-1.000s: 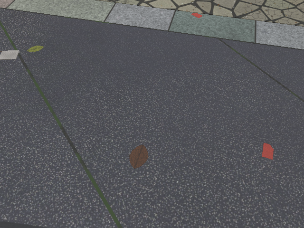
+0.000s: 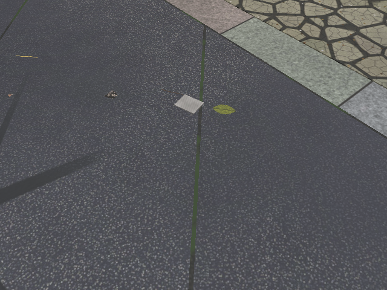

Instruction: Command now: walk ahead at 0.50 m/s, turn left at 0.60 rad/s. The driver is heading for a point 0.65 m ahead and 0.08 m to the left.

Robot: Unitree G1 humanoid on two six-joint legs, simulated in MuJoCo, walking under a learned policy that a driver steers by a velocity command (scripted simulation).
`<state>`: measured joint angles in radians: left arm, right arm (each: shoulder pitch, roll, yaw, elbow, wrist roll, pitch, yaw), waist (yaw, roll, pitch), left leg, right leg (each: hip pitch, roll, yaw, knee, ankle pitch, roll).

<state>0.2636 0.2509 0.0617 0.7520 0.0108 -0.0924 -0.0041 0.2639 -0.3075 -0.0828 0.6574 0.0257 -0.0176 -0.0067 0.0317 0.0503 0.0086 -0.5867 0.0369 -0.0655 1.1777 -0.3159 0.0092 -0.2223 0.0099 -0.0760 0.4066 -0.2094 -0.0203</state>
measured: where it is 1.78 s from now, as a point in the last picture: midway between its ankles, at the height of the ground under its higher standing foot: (173, 248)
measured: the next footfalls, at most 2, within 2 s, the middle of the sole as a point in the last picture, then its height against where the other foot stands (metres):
left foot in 0.32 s outside the picture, level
right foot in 0.84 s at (206, 241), level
